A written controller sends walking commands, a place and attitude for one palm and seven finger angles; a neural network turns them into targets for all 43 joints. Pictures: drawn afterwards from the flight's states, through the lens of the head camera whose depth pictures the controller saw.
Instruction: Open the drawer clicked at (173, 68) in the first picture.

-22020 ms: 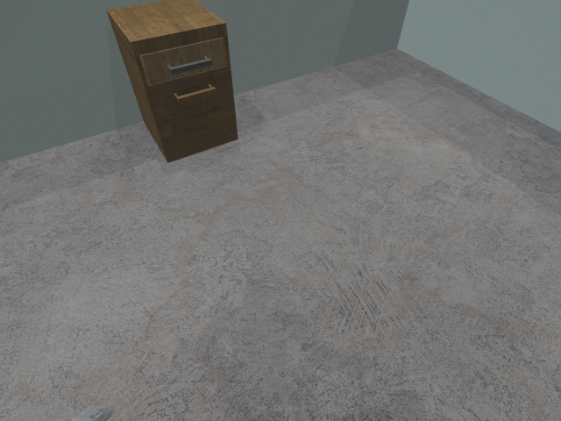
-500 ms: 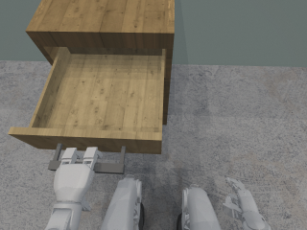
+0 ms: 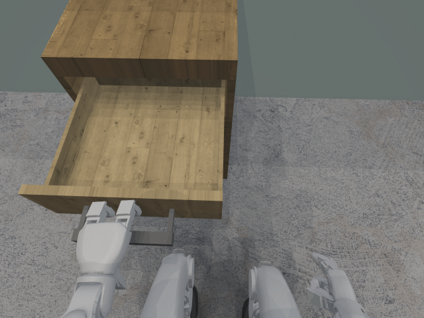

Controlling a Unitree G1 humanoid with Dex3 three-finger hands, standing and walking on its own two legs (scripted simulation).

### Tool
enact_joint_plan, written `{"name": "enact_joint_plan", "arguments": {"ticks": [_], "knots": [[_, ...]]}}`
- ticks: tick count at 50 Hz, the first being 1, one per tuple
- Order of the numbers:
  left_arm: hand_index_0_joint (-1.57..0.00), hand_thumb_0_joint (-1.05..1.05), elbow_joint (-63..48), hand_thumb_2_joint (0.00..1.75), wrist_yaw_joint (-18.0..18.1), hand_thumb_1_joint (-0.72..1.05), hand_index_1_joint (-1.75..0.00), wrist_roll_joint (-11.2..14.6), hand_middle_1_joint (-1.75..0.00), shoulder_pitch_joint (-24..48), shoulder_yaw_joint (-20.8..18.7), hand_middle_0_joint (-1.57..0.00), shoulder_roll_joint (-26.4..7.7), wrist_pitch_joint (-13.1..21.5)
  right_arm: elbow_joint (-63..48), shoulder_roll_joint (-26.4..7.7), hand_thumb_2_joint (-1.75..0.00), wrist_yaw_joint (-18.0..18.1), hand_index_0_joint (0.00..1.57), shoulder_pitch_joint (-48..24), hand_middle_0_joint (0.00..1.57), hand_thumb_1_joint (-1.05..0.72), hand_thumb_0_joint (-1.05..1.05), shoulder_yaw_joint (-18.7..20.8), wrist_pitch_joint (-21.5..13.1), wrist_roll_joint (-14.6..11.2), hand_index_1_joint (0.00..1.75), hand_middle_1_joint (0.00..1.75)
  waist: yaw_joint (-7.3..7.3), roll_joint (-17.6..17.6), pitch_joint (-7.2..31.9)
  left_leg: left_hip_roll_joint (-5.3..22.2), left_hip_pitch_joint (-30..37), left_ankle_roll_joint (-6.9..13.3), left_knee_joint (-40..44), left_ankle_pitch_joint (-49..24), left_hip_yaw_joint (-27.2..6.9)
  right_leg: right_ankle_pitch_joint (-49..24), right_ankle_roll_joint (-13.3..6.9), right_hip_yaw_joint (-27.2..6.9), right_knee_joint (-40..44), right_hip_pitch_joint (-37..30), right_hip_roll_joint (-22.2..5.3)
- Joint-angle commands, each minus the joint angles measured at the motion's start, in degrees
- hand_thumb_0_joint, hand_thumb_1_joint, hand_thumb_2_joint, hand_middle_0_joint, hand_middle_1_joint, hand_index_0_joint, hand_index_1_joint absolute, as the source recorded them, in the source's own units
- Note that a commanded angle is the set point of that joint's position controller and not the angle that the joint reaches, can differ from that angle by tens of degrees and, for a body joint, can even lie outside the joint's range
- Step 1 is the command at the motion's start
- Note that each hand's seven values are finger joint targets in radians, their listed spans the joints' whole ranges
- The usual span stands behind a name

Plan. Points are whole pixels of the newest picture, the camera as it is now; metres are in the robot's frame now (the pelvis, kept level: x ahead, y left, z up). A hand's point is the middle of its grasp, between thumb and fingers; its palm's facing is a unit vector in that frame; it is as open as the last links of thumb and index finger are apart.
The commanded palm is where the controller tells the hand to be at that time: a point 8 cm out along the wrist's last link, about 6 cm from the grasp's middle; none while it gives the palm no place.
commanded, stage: lift the hand off the handle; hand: left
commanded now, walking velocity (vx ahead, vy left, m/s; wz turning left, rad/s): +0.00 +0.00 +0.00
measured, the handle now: (126, 225) +0.29 +0.21 -0.08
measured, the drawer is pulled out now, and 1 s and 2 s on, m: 0.30 0.30 0.30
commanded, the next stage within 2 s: draw the hand back to the body in 1.94 s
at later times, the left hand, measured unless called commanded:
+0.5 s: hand (111, 243) +0.24 +0.21 -0.03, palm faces -0.05 -0.10 -0.99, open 13.8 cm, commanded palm +0.23 +0.20 +0.02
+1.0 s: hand (104, 240) +0.24 +0.21 +0.01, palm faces -0.04 -0.10 -0.99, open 13.8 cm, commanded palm +0.23 +0.20 +0.06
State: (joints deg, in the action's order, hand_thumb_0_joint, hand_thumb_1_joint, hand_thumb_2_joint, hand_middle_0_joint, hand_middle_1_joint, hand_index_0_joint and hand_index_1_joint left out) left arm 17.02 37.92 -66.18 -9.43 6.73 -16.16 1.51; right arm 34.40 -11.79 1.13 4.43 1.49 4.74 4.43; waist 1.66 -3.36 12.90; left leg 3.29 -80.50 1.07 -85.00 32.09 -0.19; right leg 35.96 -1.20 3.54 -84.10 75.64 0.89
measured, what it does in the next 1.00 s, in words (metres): rises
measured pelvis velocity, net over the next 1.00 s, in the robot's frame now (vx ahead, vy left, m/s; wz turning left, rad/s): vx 0.02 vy -0.01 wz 0.01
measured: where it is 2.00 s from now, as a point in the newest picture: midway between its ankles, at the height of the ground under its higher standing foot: outside the picture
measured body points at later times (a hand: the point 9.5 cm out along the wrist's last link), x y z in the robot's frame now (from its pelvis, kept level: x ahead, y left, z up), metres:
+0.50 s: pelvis +0.01 +0.00 +0.03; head +0.12 -0.01 +0.47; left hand +0.24 +0.21 +0.02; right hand +0.21 -0.23 -0.09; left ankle +0.06 +0.11 -0.57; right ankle +0.03 -0.11 -0.57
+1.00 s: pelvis +0.02 -0.01 +0.06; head +0.11 -0.02 +0.50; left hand +0.24 +0.21 +0.06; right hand +0.21 -0.23 -0.06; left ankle +0.06 +0.11 -0.57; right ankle +0.03 -0.11 -0.57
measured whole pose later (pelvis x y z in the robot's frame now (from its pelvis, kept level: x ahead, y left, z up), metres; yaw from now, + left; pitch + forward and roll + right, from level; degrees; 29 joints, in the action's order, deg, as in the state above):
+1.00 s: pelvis +0.02 -0.01 +0.06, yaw +1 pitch +21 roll -1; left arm 12.2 35.5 -64.3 -16.4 6.9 -15.7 0.2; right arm 30.9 -12.6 0.0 7.9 1.3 6.0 4.1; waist 1.2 -3.8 12.0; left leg 3.1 -62.5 0.3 -71.1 29.5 0.6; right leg 33.1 -1.6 2.7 -70.6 58.4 1.2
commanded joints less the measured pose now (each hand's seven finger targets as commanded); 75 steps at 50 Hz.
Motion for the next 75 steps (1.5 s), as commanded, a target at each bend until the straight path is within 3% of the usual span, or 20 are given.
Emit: {"name": "enact_joint_plan", "arguments": {"ticks": [1, 8, 14, 19, 24, 28, 36, 38, 43, 45, 47, 49, 54, 58, 60, 64, 68, 72, 74, 75], "knots": [[-0.3, 0.0, -11.69, 0.3, 2.17, -0.5, -1.2, 0.78, -1.2, 1.63, -4.08, -0.3, -6.99, 0.2, -7.71, -6.96, -0.9, 0.73, 0.2, -1.17, 0.2, -0.9, 0.0, 2.46, -2.5, -0.16, 0.3, 0.3, -0.82, 0.31, 21.21, -2.65, 24.75, 1.37, 11.65, -10.03, -1.15, -11.33, -2.09, -1.11, 15.24, -9.05, 1.58], [-0.3, 0.0, -11.28, 0.3, 2.09, -0.5, -1.2, 0.49, -1.2, 0.02, -3.42, -0.3, -6.22, 0.03, -8.23, -7.2, -0.9, 0.38, 0.2, -1.1, 0.2, -0.9, 0.0, 2.37, -2.14, -0.04, 0.3, 0.3, -1.4, 1.02, 18.42, -2.54, 26.2, 1.31, 13.36, -10.6, -1.33, -11.87, -2.13, -0.62, 16.75, -9.46, 1.73], [-0.3, 0.0, -12.8, 0.3, 1.66, -0.5, -1.2, 0.74, -1.2, -1.22, -3.24, -0.3, -6.34, -0.44, -9.09, -7.19, -0.9, 0.2, 0.2, -0.68, 0.2, -0.9, 0.0, 2.3, -2.1, -0.11, 0.3, 0.3, -1.15, 1.13, 19.7, -2.69, 28.16, 1.35, 14.82, -12.29, -1.14, -13.95, -2.12, -0.83, 17.91, -12.52, 1.63], [-0.3, 0.0, -12.72, 0.3, 1.39, -0.5, -1.2, 0.95, -1.2, -3.3, -4.27, -0.3, -6.92, -0.38, -9.48, -7.15, -0.9, 0.17, 0.2, -0.39, 0.2, -0.9, 0.0, 2.15, -1.89, -0.07, 0.3, 0.3, -1.06, 2.07, 18.33, -2.79, 28.79, 1.36, 15.71, -13.19, -0.74, -15.93, -2.09, -0.99, 19.15, -14.59, 1.72], [-0.3, 0.0, -13.51, 0.3, 1.19, -0.5, -1.2, 0.89, -1.2, -4.67, -4.24, -0.3, -6.89, -0.39, -10.24, -7.12, -0.9, -0.04, 0.2, -0.52, 0.2, -0.9, 0.0, 2.01, -1.75, -0.09, 0.3, 0.3, -0.79, 0.7, 17.52, -2.94, 30.27, 1.28, 16.96, -13.26, -0.41, -16.08, -2.21, -1.32, 20.41, -15.9, 1.77], [-0.3, 0.0, -14.24, 0.3, 0.76, -0.5, -1.2, 1.09, -1.2, -2.33, -2.36, -0.3, -5.5, -0.46, -10.3, -7.25, -0.9, -0.16, 0.2, -0.48, 0.2, -0.9, 0.0, 2.09, -1.67, -0.11, 0.3, 0.3, -1.75, 0.53, 16.34, -2.88, 31.32, 1.33, 17.98, -11.99, -0.52, -14.43, -2.05, -0.93, 21.63, -15.67, 1.63], [-0.3, 0.0, -15.11, 0.3, 0.23, -0.5, -1.2, 1.25, -1.2, -6.5, -2.19, -0.3, -5.34, -0.61, -11.32, -7.1, -0.9, -0.67, 0.2, -0.01, 0.2, -0.9, 0.0, 1.95, -1.33, -0.21, 0.3, 0.3, -1.01, 1.29, 16.45, -3.02, 33.76, 1.25, 19.72, -14.79, -0.19, -18.13, -2.21, -0.96, 22.82, -19.19, 1.77], [-0.3, 0.0, -14.57, 0.3, 0.32, -0.5, -1.2, 1.15, -1.2, -6.6, -2.89, -0.3, -5.78, -0.83, -11.46, -7.15, -0.9, -0.73, 0.2, 0.17, 0.2, -0.9, 0.0, 1.98, -1.15, -0.17, 0.3, 0.3, -1.25, 2.79, 15.15, -2.99, 33.36, 1.28, 20.12, -13.69, -0.07, -17.47, -2.09, -1.17, 23.71, -19.53, 1.78], [-0.3, 0.0, -14.27, 0.3, 0.49, -0.5, -1.2, 1.01, -1.2, -4.55, -4.19, -0.3, -6.89, -0.96, -11.4, -7.09, -0.9, -0.5, 0.2, 0.23, 0.2, -0.9, 0.0, 1.96, -1.17, -0.31, 0.3, 0.3, -1.36, 2.44, 13.42, -3.17, 33.43, 1.32, 21.18, -12.33, 0.46, -16.61, -1.96, -1.84, 25.43, -20.97, 1.66], [-0.3, 0.0, -15.7, 0.3, 0.3, -0.5, -1.2, 1.43, -1.2, -4.31, -3.66, -0.3, -6.59, -0.97, -11.52, -7.07, -0.9, -0.6, 0.2, 0.53, 0.2, -0.9, 0.0, 1.95, -1.38, -0.34, 0.3, 0.3, -1.33, 1.56, 15.56, -3.29, 34.88, 1.36, 21.72, -13.25, 0.5, -17.15, -1.86, -2.0, 25.55, -22.14, 1.65], [-0.3, 0.0, -15.41, 0.3, -0.08, -0.5, -1.2, 1.86, -1.2, -4.58, -3.88, -0.3, -6.99, -1.12, -11.57, -7.09, -0.9, -0.53, 0.2, 0.7, 0.2, -0.9, 0.0, 2.02, -1.37, -0.5, 0.3, 0.3, -1.54, 2.63, 14.49, -3.34, 35.02, 1.39, 22.16, -13.03, 0.69, -17.34, -1.76, -2.14, 26.5, -22.88, 1.63], [-0.3, 0.0, -15.99, 0.3, -0.45, -0.5, -1.2, 2.36, -1.2, -5.19, -3.93, -0.3, -7.06, -1.2, -11.57, -7.14, -0.9, -0.48, 0.2, 0.6, 0.2, -0.9, 0.0, 2.03, -1.59, -0.69, 0.3, 0.3, -1.31, 1.03, 13.73, -3.27, 35.74, 1.33, 22.99, -13.24, 0.52, -17.71, -1.99, -2.28, 27.12, -23.81, 1.66], [-0.3, 0.0, -15.35, 0.3, -1.3, -0.5, -1.2, 2.74, -1.2, -7.67, -3.91, -0.3, -6.96, -1.23, -11.96, -7.08, -0.9, -0.77, 0.2, 0.88, 0.2, -0.9, 0.0, 1.88, -1.42, -0.79, 0.3, 0.3, -1.36, 3.01, 12.18, -3.36, 36.14, 1.37, 24.22, -13.69, 0.74, -19.09, -1.87, -2.22, 28.38, -25.8, 1.7], [-0.3, 0.0, -16.64, 0.3, -1.32, -0.5, -1.2, 2.61, -1.2, -8.2, -4.06, -0.3, -6.97, -0.59, -12.28, -7.01, -0.9, -0.99, 0.2, 0.86, 0.2, -0.9, 0.0, 1.99, -1.32, -0.72, 0.3, 0.3, -1.06, 1.73, 12.29, -3.55, 37.15, 1.38, 24.71, -14.36, 1.05, -20.31, -1.86, -2.42, 28.79, -26.87, 1.6], [-0.3, 0.0, -16.94, 0.3, -1.28, -0.5, -1.2, 2.54, -1.2, -8.82, -5.26, -0.3, -7.94, -0.51, -12.52, -7.04, -0.9, -1.16, 0.2, 1.34, 0.2, -0.9, 0.0, 1.96, -1.23, -0.63, 0.3, 0.3, -1.06, 2.88, 12.9, -3.58, 37.86, 1.31, 25.05, -15.14, 1.09, -20.88, -1.72, -2.46, 28.8, -27.34, 1.7], [-0.3, 0.0, -17.63, 0.3, -1.51, -0.5, -1.2, 3.19, -1.2, -7.75, -5.82, -0.3, -8.43, -0.66, -12.51, -7.27, -0.9, -1.09, 0.2, 1.21, 0.2, -0.9, 0.0, 2.05, -1.19, -0.77, 0.3, 0.3, -1.29, 2.49, 11.29, -3.51, 38.41, 1.4, 25.79, -14.89, 1.17, -21.43, -1.8, -2.92, 30.16, -28.33, 1.53], [-0.3, 0.0, -19.1, 0.3, -2.23, -0.5, -1.2, 3.58, -1.2, -9.07, -4.54, -0.3, -7.55, -0.68, -12.97, -7.2, -0.9, -1.34, 0.2, 1.12, 0.2, -0.9, 0.0, 2.15, -1.07, -1.01, 0.3, 0.3, -1.2, 1.48, 11.02, -3.58, 39.96, 1.37, 26.99, -15.22, 1.22, -21.56, -1.78, -2.68, 30.97, -29.36, 1.56], [-0.3, 0.0, -18.94, 0.3, -3.09, -0.5, -1.2, 3.95, -1.2, -9.85, -4.78, -0.3, -7.96, -0.79, -13.36, -7.34, -0.9, -1.43, 0.2, 1.74, 0.2, -0.9, 0.0, 1.96, -1.02, -1.03, 0.3, 0.3, -1.43, 3.73, 10.35, -3.6, 40.5, 1.49, 27.77, -15.6, 1.26, -21.96, -1.47, -2.66, 31.89, -30.01, 1.55], [-0.3, 0.0, -18.89, 0.3, -3.23, -0.5, -1.2, 4.07, -1.2, -9.33, -5.84, -0.3, -8.93, -0.74, -13.35, -7.41, -0.9, -1.22, 0.2, 1.38, 0.2, -0.9, 0.0, 1.95, -0.99, -1.22, 0.3, 0.3, -1.24, 2.79, 8.66, -3.54, 40.35, 1.4, 28.43, -14.95, 1.19, -21.57, -1.65, -2.96, 32.56, -30.44, 1.48], [-0.3, 0.0, -19.23, 0.3, -3.34, -0.5, -1.2, 3.73, -1.2, -7.99, -5.41, -0.3, -8.76, -0.61, -13.22, -7.37, -0.9, -1.37, 0.2, 1.76, 0.2, -0.9, 0.0, 1.82, -0.82, -1.04, 0.3, 0.3, -1.43, 3.07, 9.72, -3.6, 40.86, 1.43, 28.52, -15.03, 1.21, -20.84, -1.46, -2.64, 32.29, -30.01, 1.54]]}}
